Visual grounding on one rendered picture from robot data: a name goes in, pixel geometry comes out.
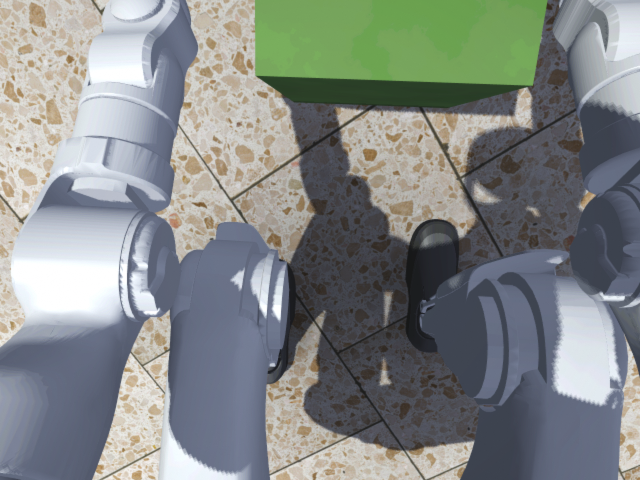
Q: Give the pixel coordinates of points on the carton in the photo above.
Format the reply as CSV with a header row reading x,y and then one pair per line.
x,y
409,53

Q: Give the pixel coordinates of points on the robot right thigh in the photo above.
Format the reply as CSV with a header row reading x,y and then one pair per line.
x,y
534,346

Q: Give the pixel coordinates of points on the robot right forearm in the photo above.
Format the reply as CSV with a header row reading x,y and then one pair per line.
x,y
601,39

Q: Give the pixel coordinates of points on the robot right upper arm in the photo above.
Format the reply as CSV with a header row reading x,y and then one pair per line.
x,y
605,256

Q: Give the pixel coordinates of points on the robot left upper arm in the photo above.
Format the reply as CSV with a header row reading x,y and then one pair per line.
x,y
87,278

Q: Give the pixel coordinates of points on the left robot foot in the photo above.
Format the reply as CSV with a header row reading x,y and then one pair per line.
x,y
275,373

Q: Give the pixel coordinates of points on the robot left forearm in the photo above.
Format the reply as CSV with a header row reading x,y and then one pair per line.
x,y
128,113

